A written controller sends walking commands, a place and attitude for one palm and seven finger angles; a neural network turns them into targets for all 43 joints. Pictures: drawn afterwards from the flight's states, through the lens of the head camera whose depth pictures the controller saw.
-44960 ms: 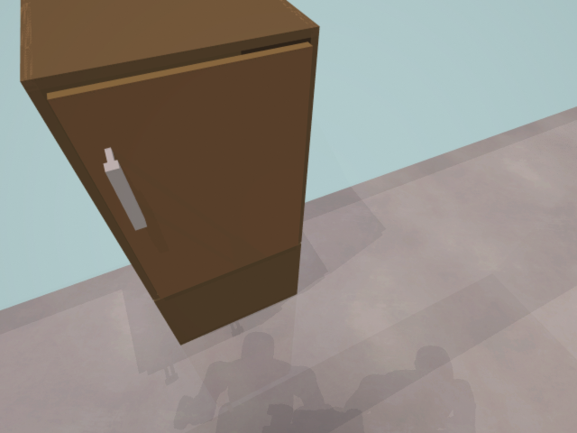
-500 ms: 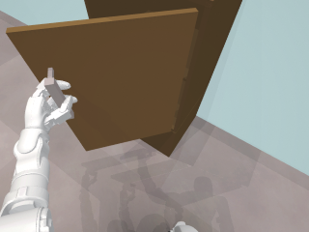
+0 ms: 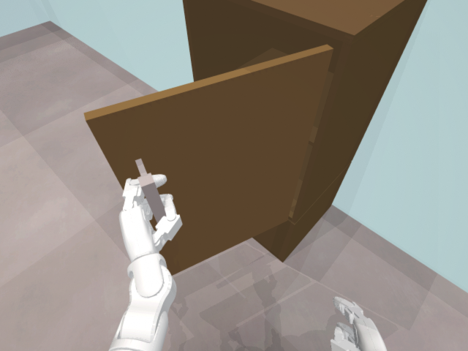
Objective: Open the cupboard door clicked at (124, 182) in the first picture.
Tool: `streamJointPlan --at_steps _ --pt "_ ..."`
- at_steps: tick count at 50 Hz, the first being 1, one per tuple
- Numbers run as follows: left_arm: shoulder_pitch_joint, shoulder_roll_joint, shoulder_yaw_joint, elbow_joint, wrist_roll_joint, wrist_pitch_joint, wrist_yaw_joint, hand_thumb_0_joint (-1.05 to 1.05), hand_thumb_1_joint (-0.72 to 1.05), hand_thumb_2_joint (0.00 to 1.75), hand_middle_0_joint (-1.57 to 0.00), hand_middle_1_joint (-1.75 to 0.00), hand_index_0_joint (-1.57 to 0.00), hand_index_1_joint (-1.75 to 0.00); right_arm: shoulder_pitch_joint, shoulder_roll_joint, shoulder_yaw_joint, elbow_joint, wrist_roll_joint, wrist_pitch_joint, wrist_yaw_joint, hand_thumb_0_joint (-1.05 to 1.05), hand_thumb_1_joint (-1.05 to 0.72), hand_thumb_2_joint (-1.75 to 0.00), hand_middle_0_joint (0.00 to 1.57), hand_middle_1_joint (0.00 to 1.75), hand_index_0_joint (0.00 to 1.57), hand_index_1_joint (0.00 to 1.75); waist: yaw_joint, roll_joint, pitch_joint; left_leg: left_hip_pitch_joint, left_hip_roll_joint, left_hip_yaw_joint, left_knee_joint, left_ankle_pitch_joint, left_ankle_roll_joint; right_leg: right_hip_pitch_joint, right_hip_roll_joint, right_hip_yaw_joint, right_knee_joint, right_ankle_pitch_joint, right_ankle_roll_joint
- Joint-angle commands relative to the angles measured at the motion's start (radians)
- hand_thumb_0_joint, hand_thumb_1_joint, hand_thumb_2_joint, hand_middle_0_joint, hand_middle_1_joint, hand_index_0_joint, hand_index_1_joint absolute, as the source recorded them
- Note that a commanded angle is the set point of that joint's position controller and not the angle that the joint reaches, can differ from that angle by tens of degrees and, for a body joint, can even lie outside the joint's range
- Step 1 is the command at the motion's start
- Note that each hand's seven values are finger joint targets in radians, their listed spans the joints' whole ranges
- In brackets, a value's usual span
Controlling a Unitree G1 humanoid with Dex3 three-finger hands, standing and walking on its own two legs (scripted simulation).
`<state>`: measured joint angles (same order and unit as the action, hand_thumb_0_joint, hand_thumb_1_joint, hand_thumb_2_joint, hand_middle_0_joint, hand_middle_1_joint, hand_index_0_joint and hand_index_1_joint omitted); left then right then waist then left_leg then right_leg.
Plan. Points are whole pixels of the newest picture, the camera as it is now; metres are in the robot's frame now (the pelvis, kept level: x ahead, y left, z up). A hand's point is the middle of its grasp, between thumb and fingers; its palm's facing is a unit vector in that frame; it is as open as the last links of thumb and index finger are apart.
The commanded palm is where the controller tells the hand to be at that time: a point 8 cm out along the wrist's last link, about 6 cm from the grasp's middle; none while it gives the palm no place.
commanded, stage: pull the door open along its arc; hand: left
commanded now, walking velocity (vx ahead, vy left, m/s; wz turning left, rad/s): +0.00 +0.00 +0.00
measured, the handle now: (153, 196) +0.36 +0.18 +0.06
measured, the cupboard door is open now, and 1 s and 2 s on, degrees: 70 81 82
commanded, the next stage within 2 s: open thumb and fingers to let go in 0.18 s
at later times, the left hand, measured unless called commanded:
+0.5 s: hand (196, 244) +0.27 +0.08 +0.07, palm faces +0.44 -0.90 -0.02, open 6.8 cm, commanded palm +0.22 +0.13 +0.06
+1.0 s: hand (197, 247) +0.27 +0.08 +0.07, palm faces +0.39 -0.92 +0.00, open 14.6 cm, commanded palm +0.22 +0.13 +0.06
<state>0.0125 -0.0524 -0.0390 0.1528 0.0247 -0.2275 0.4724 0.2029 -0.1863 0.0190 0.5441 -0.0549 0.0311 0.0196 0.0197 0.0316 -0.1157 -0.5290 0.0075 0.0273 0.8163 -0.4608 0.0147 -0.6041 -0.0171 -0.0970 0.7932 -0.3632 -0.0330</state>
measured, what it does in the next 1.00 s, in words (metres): stands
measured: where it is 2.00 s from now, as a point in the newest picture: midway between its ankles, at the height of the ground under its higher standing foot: outside the picture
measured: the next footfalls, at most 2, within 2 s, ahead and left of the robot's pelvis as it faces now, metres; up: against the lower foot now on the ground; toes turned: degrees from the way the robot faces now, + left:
none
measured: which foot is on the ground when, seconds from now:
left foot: down 0.00-1.00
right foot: down 0.00-1.00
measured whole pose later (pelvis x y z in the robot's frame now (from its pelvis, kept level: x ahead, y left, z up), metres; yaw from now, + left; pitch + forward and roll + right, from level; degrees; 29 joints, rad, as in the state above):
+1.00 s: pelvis -0.02 -0.02 +0.00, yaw +1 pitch +7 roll +0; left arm 0.14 -0.07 -0.18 0.07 0.06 -0.21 0.52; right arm 0.21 -0.20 0.01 0.56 -0.07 0.00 -0.02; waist 0.01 0.03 -0.10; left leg -0.51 0.01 0.01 0.83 -0.45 -0.01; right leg -0.58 -0.02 -0.12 0.82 -0.36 -0.06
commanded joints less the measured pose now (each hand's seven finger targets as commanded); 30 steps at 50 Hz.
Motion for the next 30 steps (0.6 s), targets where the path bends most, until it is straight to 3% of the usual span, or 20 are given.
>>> streamJointPlan --at_steps 1,2,4,7,10,12,14,16,19,22,26,30 --pt "-0.052 -0.036 -0.102 -0.312 0.031 -0.042 -0.002 0.0 0.9 0.9 -0.4 -1.35 -0.4 -1.35 -0.044 -0.105 -0.048 -0.153 0.001 -0.047 -0.025 0.0 -0.9 -0.9 0.2 0.3 0.2 0.3 -0.017 -0.076 -0.222 0.041 -0.007 -0.026 -0.117 0.338 -0.011 0.287 0.002 0.041 -0.088 0.33 0.0" --pt "-0.019 -0.045 -0.118 -0.314 0.029 -0.035 -0.001 0.0 0.9 0.9 -0.4 -1.35 -0.4 -1.35 -0.048 -0.105 -0.045 -0.158 0.002 -0.047 -0.028 0.0 -0.9 -0.9 0.2 0.3 0.2 0.3 -0.019 -0.105 -0.204 0.035 -0.008 -0.029 -0.117 0.328 -0.009 0.294 0.002 0.044 -0.099 0.329 0.001" --pt "0.037 -0.067 -0.148 -0.37 0.034 -0.028 0.008 0.0 0.9 0.9 -0.4 -1.35 -0.4 -1.35 -0.063 -0.097 -0.042 -0.166 0.0 -0.053 -0.029 0.0 -0.9 -0.9 0.2 0.3 0.2 0.3 -0.014 -0.075 -0.193 0.042 -0.01 -0.028 -0.115 0.329 -0.008 0.293 -0.002 0.044 -0.096 0.334 0.001" --pt "0.143 -0.077 -0.184 -0.416 0.058 -0.019 0.028 0.0 0.9 0.9 -0.4 -1.35 -0.4 -1.35 -0.067 -0.092 -0.04 -0.176 -0.003 -0.06 -0.025 0.0 -0.9 -0.9 0.2 0.3 0.2 0.3 -0.01 -0.1 -0.181 0.034 -0.011 -0.035 -0.106 0.332 -0.007 0.3 -0.005 0.047 -0.093 0.347 -0.001" --pt "0.244 -0.1 -0.229 -0.477 0.091 -0.013 0.043 0.0 0.9 0.9 -0.4 -1.35 -0.4 -1.35 -0.071 -0.084 -0.04 -0.189 -0.007 -0.066 -0.016 0.0 -0.9 -0.9 0.2 0.3 0.2 0.3 -0.005 -0.086 -0.176 0.029 -0.013 -0.033 -0.092 0.345 -0.007 0.297 -0.007 0.046 -0.076 0.372 -0.004" --pt "0.178 -0.072 -0.215 -0.461 0.118 -0.007 0.065 0.0 0.9 0.9 -0.4 -1.35 -0.4 -1.35 -0.072 -0.084 -0.038 -0.178 -0.012 -0.065 -0.024 0.0 -0.9 -0.9 0.2 0.3 0.2 0.3 -0.018 -0.092 -0.142 0.004 -0.017 -0.04 -0.081 0.299 -0.006 0.261 -0.009 0.056 -0.08 0.326 -0.002" --pt "0.058 -0.05 -0.179 -0.431 0.109 -0.008 0.086 0.0 0.9 0.9 -0.4 -1.35 -0.4 -1.35 -0.088 -0.083 -0.031 -0.163 -0.016 -0.065 -0.034 0.0 -0.9 -0.9 0.2 0.3 0.2 0.3 -0.029 -0.083 -0.11 -0.02 -0.023 -0.045 -0.067 0.249 -0.006 0.215 -0.014 0.066 -0.086 0.258 0.002" --pt "0.048 -0.042 -0.15 -0.395 0.095 -0.012 0.093 0.0 0.76 0.84 -0.39 -1.34 -0.39 -1.34 -0.095 -0.077 -0.028 -0.153 -0.021 -0.067 -0.043 0.0 -0.9 -0.9 0.2 0.3 0.2 0.3 -0.019 -0.097 -0.122 -0.033 -0.03 -0.041 -0.057 0.213 -0.005 0.214 -0.02 0.083 -0.102 0.204 0.008" --pt "0.079 -0.034 -0.129 -0.389 0.082 -0.02 0.08 0.0 0.55 0.75 -0.38 -1.31 -0.38 -1.31 -0.09 -0.074 -0.034 -0.15 -0.018 -0.067 -0.052 0.0 -0.9 -0.9 0.2 0.3 0.2 0.3 -0.005 -0.097 -0.183 -0.023 -0.033 -0.035 -0.059 0.233 -0.007 0.265 -0.026 0.101 -0.103 0.254 0.01" --pt "0.062 -0.041 -0.139 -0.393 0.067 -0.018 0.058 0.0 0.34 0.66 -0.36 -1.29 -0.36 -1.29 -0.08 -0.075 -0.033 -0.15 -0.016 -0.067 -0.054 0.0 -0.9 -0.9 0.2 0.3 0.2 0.3 -0.012 -0.096 -0.205 -0.015 -0.032 -0.033 -0.059 0.254 -0.006 0.29 -0.03 0.103 -0.102 0.31 0.015" --pt "0.026 -0.012 -0.11 -0.381 0.055 -0.028 0.038 0.0 0.06 0.54 -0.34 -1.26 -0.34 -1.26 -0.086 -0.078 -0.03 -0.146 -0.016 -0.068 -0.063 0.0 -0.9 -0.9 0.2 0.3 0.2 0.3 -0.018 -0.123 -0.183 -0.03 -0.03 -0.039 -0.06 0.232 -0.005 0.291 -0.037 0.119 -0.114 0.289 0.023" --pt "-0.011 -0.014 -0.108 -0.348 0.042 -0.036 0.024 0.0 -0.22 0.42 -0.32 -1.23 -0.32 -1.23 -0.093 -0.082 -0.028 -0.143 -0.014 -0.075 -0.065 0.0 -0.9 -0.9 0.2 0.3 0.2 0.3 -0.022 -0.122 -0.145 -0.037 -0.03 -0.041 -0.066 0.188 -0.003 0.261 -0.04 0.126 -0.139 0.188 0.023"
